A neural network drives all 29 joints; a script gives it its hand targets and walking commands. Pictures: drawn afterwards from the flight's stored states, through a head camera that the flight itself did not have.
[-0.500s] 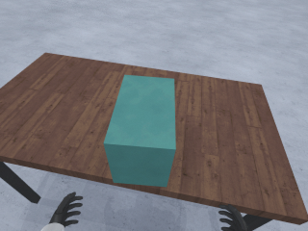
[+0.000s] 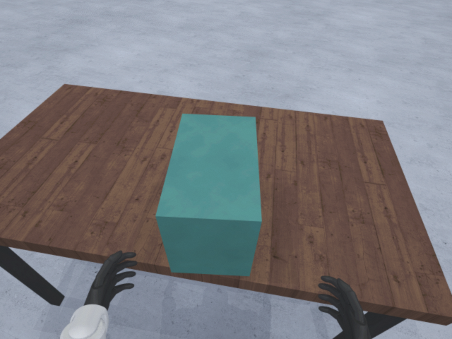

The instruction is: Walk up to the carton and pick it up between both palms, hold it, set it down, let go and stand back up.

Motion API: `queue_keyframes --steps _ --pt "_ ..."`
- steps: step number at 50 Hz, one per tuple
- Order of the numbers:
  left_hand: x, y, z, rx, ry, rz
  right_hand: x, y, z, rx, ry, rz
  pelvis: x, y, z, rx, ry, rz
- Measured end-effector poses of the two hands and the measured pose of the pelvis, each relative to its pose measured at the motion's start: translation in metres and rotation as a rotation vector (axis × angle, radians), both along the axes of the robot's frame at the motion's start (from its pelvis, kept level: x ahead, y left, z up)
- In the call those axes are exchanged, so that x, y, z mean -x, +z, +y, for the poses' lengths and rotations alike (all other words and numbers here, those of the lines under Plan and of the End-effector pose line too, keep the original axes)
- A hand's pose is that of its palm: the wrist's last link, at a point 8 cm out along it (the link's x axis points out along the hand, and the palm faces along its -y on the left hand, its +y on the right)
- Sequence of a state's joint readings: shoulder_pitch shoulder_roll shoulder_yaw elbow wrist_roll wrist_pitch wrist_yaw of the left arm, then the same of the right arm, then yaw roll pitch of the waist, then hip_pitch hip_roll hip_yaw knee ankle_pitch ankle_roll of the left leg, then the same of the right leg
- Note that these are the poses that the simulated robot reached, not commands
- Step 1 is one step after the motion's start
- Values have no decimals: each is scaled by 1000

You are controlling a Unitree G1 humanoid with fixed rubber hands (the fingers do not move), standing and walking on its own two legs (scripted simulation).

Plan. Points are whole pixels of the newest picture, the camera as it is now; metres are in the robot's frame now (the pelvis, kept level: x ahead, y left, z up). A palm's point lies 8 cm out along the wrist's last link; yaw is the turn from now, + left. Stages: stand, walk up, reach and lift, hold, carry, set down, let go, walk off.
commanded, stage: reach and lift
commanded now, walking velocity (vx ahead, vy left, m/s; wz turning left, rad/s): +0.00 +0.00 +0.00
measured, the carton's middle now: (214, 192) +0.41 +0.06 +0.01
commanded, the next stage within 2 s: none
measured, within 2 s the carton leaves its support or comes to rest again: neither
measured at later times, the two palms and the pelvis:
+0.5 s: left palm (105, 263) +0.23 +0.23 +0.02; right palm (328, 280) +0.23 -0.15 +0.02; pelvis +0.02 +0.03 +0.00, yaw +0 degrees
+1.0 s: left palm (113, 209) +0.30 +0.23 +0.08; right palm (326, 217) +0.33 -0.15 +0.07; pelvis +0.01 +0.02 +0.00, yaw +1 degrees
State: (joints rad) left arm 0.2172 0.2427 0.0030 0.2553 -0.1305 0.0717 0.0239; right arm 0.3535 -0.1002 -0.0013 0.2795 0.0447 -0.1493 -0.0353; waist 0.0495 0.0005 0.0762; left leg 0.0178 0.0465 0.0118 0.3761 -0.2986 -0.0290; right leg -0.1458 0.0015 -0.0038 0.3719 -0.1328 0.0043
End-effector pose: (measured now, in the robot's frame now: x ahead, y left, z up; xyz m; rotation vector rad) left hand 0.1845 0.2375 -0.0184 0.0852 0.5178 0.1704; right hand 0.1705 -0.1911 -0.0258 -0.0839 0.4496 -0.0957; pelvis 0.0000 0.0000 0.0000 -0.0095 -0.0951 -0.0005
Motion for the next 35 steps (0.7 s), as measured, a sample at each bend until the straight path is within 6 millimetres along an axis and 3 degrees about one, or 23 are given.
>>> queue_keyframes --steps 8,16,25,35 --pt "-5 11 4 17 10 -85 -38 24 24 -22 26 -118 -7 1 12 11 2 -14" --pt "-17 30 1 38 -11 -189 -52 34 41 -66 0 -178 -18 1 24 25 12 -23" --pt "-44 43 -5 63 -24 -225 -63 46 44 -66 -24 -213 -20 1 33 31 -3 -26" --pt "-82 71 -5 65 -20 -247 -105 71 43 -76 -11 -265 -17 2 34 32 -14 -16"
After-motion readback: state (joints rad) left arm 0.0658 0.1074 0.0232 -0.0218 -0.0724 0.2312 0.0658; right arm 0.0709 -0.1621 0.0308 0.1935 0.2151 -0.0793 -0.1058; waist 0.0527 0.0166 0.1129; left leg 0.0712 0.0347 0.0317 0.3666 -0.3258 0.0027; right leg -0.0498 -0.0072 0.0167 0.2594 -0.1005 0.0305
